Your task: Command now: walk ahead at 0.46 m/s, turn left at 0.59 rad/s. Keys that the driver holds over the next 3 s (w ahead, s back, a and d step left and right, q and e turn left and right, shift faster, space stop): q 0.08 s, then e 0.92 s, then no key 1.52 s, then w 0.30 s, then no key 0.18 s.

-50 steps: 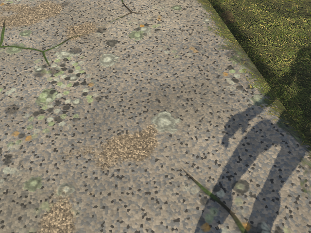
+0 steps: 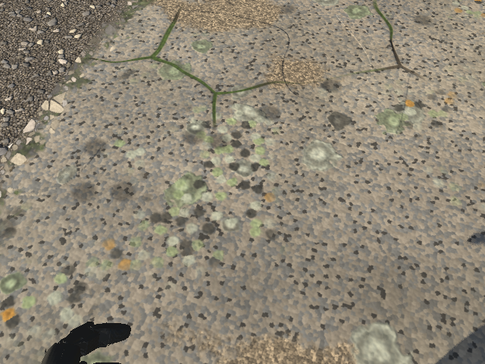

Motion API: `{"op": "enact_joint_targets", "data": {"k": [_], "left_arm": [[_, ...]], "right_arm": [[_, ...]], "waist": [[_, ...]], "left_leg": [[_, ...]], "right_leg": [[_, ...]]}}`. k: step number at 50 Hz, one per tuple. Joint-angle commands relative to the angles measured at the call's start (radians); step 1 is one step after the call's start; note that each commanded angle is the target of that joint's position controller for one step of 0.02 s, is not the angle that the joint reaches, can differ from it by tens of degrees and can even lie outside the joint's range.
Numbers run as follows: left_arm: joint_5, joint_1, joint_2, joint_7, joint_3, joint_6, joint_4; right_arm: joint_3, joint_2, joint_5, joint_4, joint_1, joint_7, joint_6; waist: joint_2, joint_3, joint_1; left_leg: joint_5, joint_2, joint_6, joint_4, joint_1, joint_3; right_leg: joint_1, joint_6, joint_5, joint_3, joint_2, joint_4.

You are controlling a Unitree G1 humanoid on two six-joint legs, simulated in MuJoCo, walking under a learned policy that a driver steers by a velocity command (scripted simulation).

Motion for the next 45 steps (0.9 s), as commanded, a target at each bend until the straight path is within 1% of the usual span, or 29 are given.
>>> {"op": "enact_joint_targets", "data": {"k": [1,2,3,4,5,8,11,13,16,18,19,20,21,22,23,24,25,26,28,31,36,38,39,40,41,42,43,44,45], "left_arm": [[0.009,0.337,0.268,0.024,0.087,0.009,0.008],[-0.002,0.254,0.171,0.023,0.064,0.011,-0.011],[-0.007,0.213,0.110,0.019,0.047,0.008,-0.008],[-0.007,0.217,0.090,0.019,0.038,0.004,0.001],[-0.014,0.239,0.082,0.018,0.032,-0.004,0.022],[-0.022,0.286,0.098,0.002,0.032,-0.033,0.068],[-0.023,0.245,0.104,-0.006,0.025,-0.027,0.088],[-0.029,0.261,0.116,-0.010,0.028,-0.015,0.105],[-0.031,0.313,0.162,-0.011,0.045,0.007,0.130],[-0.039,0.302,0.178,-0.006,0.055,0.026,0.127],[-0.045,0.302,0.172,-0.002,0.056,0.033,0.123],[-0.045,0.323,0.136,-0.001,0.049,0.035,0.109],[-0.043,0.381,0.056,0.003,0.034,0.040,0.086],[-0.045,0.409,0.072,0.017,0.039,0.063,0.097],[-0.027,0.390,0.128,0.020,0.057,0.083,0.106],[-0.021,0.366,0.128,0.017,0.067,0.097,0.107],[-0.022,0.367,0.120,0.013,0.070,0.108,0.108],[-0.019,0.366,0.114,0.010,0.073,0.119,0.106],[-0.018,0.371,0.100,0.004,0.074,0.132,0.105],[-0.021,0.319,0.079,-0.009,0.067,0.148,0.073],[-0.029,0.255,0.091,-0.030,0.061,0.154,0.015],[-0.031,0.275,0.091,-0.033,0.061,0.145,0.008],[-0.030,0.306,0.093,-0.032,0.061,0.136,0.015],[-0.021,0.321,0.129,-0.025,0.069,0.124,0.018],[-0.012,0.313,0.239,-0.012,0.087,0.112,-0.008],[-0.012,0.362,0.330,-0.007,0.116,0.113,-0.008],[-0.013,0.352,0.276,-0.002,0.107,0.115,0.001],[-0.023,0.282,0.234,0.003,0.094,0.117,-0.011],[-0.023,0.217,0.212,0.004,0.088,0.121,-0.028]], "right_arm": [[-0.006,-0.097,0.006,-0.115,0.048,-0.004,-0.016],[-0.014,-0.117,-0.010,-0.103,-0.008,-0.007,-0.002],[-0.013,-0.104,-0.015,-0.105,-0.058,-0.002,0.005],[-0.014,-0.090,-0.019,-0.109,-0.072,0.004,0.015],[-0.013,-0.074,-0.033,-0.113,-0.074,0.014,0.027],[0.000,-0.026,-0.030,-0.115,-0.067,0.027,0.042],[0.020,-0.008,-0.038,-0.120,-0.113,0.028,0.046],[0.038,0.003,-0.036,-0.131,-0.191,0.027,0.046],[0.045,-0.022,-0.023,-0.144,-0.257,0.012,0.040],[0.043,-0.038,-0.021,-0.142,-0.249,-0.003,0.027],[0.040,-0.055,-0.028,-0.137,-0.229,-0.013,0.018],[0.029,-0.106,-0.040,-0.138,-0.202,-0.024,0.008],[0.018,-0.176,-0.041,-0.154,-0.187,-0.031,0.009],[0.003,-0.194,-0.008,-0.151,-0.177,-0.033,0.029],[0.012,-0.145,-0.002,-0.164,-0.188,-0.034,0.036],[0.028,-0.093,-0.006,-0.173,-0.247,-0.037,0.039],[0.037,-0.065,-0.015,-0.184,-0.303,-0.041,0.043],[0.037,-0.060,-0.018,-0.189,-0.324,-0.047,0.042],[0.036,-0.056,-0.023,-0.190,-0.321,-0.048,0.040],[0.028,-0.070,-0.025,-0.179,-0.298,-0.046,0.038],[0.004,-0.125,-0.034,-0.174,-0.285,-0.023,0.048],[-0.006,-0.149,-0.027,-0.175,-0.295,-0.019,0.055],[-0.010,-0.153,-0.023,-0.172,-0.296,-0.018,0.061],[-0.011,-0.136,-0.026,-0.160,-0.256,-0.014,0.068],[0.006,-0.051,-0.037,-0.184,-0.206,-0.006,0.079],[0.011,-0.064,-0.033,-0.244,-0.347,-0.024,0.096],[0.008,-0.080,-0.024,-0.243,-0.364,-0.026,0.103],[0.005,-0.083,-0.010,-0.224,-0.334,-0.020,0.099],[0.000,-0.094,-0.010,-0.203,-0.301,-0.016,0.089]], "waist": [[-0.212,-0.372,0.140],[-0.071,-0.197,0.116],[0.000,-0.110,0.108],[-0.028,-0.084,0.095],[-0.079,-0.072,0.087],[-0.122,-0.106,0.068],[-0.128,-0.114,0.040],[-0.148,-0.113,0.069],[-0.142,-0.112,0.097],[-0.117,-0.098,0.079],[-0.089,-0.089,0.066],[-0.007,-0.120,0.073],[0.181,-0.162,0.106],[0.267,-0.204,0.070],[0.162,-0.155,0.069],[0.118,-0.101,0.098],[0.120,-0.073,0.128],[0.143,-0.065,0.138],[0.132,-0.077,0.140],[0.144,-0.086,0.121],[0.174,-0.111,0.092],[0.157,-0.116,0.113],[0.126,-0.115,0.134],[0.011,-0.088,0.136],[-0.282,-0.074,0.098],[-0.288,-0.015,0.176],[-0.157,0.004,0.150],[-0.123,0.014,0.111],[-0.115,0.000,0.083]], "left_leg": [[-0.063,0.035,-0.019,0.656,-0.583,0.094],[0.027,0.089,-0.029,0.676,-0.591,0.104],[0.078,0.118,-0.042,0.640,-0.566,0.122],[0.085,0.141,-0.052,0.605,-0.539,0.132],[0.085,0.143,-0.063,0.576,-0.506,0.136],[0.113,0.094,-0.078,0.497,-0.461,0.120],[0.189,0.113,-0.092,0.272,-0.408,0.176],[0.272,0.120,-0.103,0.122,-0.329,0.230],[0.308,0.110,-0.106,0.014,-0.283,0.235],[0.342,0.112,-0.089,-0.107,-0.214,0.230],[0.409,0.133,-0.078,-0.203,-0.143,0.210],[0.531,0.262,-0.055,-0.238,-0.044,0.099],[0.837,0.491,0.011,-0.234,0.057,-0.073],[0.847,0.580,0.156,-0.269,0.030,-0.154],[0.737,0.547,0.179,-0.312,-0.030,-0.131],[0.654,0.490,0.151,-0.336,-0.096,-0.056],[0.619,0.447,0.119,-0.355,-0.146,0.019],[0.612,0.423,0.109,-0.363,-0.175,0.072],[0.630,0.399,0.111,-0.352,-0.186,0.141],[0.576,0.416,0.118,-0.342,-0.161,0.177],[0.522,0.455,0.107,-0.291,-0.165,0.204],[0.500,0.458,0.073,-0.236,-0.183,0.226],[0.439,0.442,0.028,-0.178,-0.229,0.260],[0.296,0.396,-0.046,-0.058,-0.312,0.318],[-0.081,0.261,-0.135,0.220,-0.534,0.417],[-0.166,0.151,-0.141,0.336,-0.612,0.280],[-0.084,0.183,-0.138,0.412,-0.603,0.212],[0.015,0.187,-0.129,0.417,-0.590,0.193],[0.079,0.185,-0.126,0.414,-0.580,0.190]], "right_leg": [[0.752,-0.211,-0.184,0.780,-0.480,-0.220],[0.588,-0.197,-0.067,0.598,-0.438,-0.222],[0.474,-0.177,0.161,0.416,-0.382,-0.214],[0.417,-0.152,0.343,0.286,-0.338,-0.215],[0.366,-0.146,0.481,0.209,-0.296,-0.222],[0.339,-0.169,0.732,0.117,-0.263,-0.226],[0.301,-0.167,0.737,0.050,-0.221,-0.236],[0.270,-0.153,0.713,0.030,-0.182,-0.231],[0.289,-0.148,0.608,0.093,-0.192,-0.189],[0.266,-0.129,0.446,0.148,-0.192,-0.136],[0.226,-0.098,0.318,0.169,-0.173,-0.095],[0.162,-0.058,0.131,0.162,-0.130,-0.020],[0.062,-0.018,-0.308,0.063,-0.010,0.162],[-0.006,-0.014,-0.568,-0.020,0.067,0.358],[-0.037,-0.009,-0.552,0.015,0.035,0.504],[-0.040,-0.002,-0.481,0.032,0.011,0.547],[-0.024,0.014,-0.429,0.032,-0.005,0.557],[-0.006,0.029,-0.385,0.024,-0.012,0.569],[0.014,0.052,-0.347,0.001,-0.005,0.574],[0.023,0.059,-0.327,-0.011,-0.021,0.455],[0.141,0.025,-0.341,-0.065,-0.016,0.237],[0.217,0.000,-0.285,-0.089,-0.004,0.106],[0.295,-0.017,-0.202,-0.090,0.010,-0.016],[0.352,-0.036,-0.142,0.021,-0.028,-0.168],[0.431,-0.095,0.023,0.404,-0.313,-0.266],[0.292,-0.232,0.219,0.526,-0.409,-0.279],[0.284,-0.238,0.187,0.442,-0.350,-0.270],[0.269,-0.208,0.129,0.360,-0.279,-0.268],[0.286,-0.176,0.114,0.311,-0.218,-0.259]]}}
Next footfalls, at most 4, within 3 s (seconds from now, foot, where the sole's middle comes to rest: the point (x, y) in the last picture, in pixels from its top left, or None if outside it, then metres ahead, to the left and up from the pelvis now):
0.40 left None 0.23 0.10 -0.76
0.80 right None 0.11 -0.12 -0.76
1.32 left None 0.21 0.07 -0.76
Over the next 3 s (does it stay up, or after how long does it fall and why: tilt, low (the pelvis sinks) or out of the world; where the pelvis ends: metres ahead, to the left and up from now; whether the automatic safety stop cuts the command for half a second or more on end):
stays up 0.21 -0.08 0.03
